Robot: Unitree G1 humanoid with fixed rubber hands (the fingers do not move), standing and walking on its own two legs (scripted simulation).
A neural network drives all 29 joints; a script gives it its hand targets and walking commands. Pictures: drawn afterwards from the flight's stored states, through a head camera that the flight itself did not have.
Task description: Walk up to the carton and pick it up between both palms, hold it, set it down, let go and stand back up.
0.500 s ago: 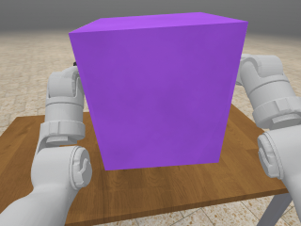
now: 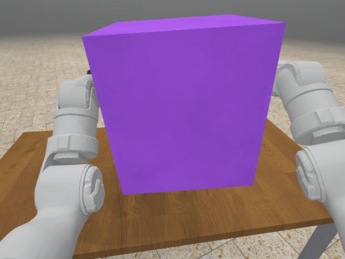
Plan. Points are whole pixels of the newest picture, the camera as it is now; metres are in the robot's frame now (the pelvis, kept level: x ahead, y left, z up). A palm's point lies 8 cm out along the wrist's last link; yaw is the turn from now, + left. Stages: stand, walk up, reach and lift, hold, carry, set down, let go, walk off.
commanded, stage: hold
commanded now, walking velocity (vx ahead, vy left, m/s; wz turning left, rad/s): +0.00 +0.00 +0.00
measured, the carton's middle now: (180, 98) +0.36 +0.01 +0.30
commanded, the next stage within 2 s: none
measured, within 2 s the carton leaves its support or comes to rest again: neither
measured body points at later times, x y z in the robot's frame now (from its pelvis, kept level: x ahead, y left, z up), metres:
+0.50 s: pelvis +0.01 +0.00 +0.00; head -0.09 +0.02 +0.44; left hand +0.39 +0.19 +0.31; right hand +0.39 -0.17 +0.34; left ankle +0.02 +0.14 -0.75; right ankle -0.01 -0.14 -0.75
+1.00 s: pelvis +0.00 +0.00 +0.00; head -0.10 +0.02 +0.44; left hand +0.39 +0.19 +0.32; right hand +0.38 -0.17 +0.35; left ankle +0.02 +0.14 -0.75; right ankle -0.01 -0.13 -0.75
